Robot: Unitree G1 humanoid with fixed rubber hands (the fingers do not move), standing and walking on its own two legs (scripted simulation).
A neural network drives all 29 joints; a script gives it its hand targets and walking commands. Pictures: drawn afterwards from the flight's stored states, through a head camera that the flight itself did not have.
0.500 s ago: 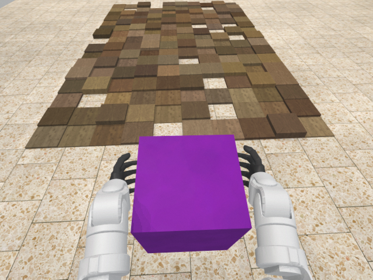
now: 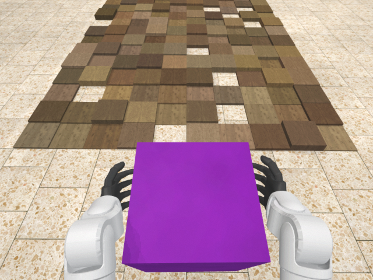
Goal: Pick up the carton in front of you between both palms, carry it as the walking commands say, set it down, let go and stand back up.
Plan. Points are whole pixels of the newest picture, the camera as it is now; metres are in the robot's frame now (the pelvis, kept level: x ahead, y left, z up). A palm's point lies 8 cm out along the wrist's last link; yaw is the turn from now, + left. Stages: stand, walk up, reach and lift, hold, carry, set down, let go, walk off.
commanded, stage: carry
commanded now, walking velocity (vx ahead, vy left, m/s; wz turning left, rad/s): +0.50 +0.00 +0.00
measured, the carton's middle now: (191, 213) +0.25 -0.01 +0.01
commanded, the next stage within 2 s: none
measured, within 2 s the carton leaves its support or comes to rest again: neither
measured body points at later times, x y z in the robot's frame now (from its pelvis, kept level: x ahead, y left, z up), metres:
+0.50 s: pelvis +0.32 +0.01 +0.01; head +0.33 +0.02 +0.46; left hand +0.59 +0.13 +0.07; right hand +0.56 -0.17 +0.09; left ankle +0.27 +0.10 -0.74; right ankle +0.37 -0.13 -0.70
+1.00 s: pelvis +0.67 -0.02 -0.02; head +0.65 -0.02 +0.43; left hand +0.94 +0.11 +0.09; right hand +0.92 -0.19 +0.10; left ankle +0.76 +0.07 -0.74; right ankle +0.51 -0.13 -0.71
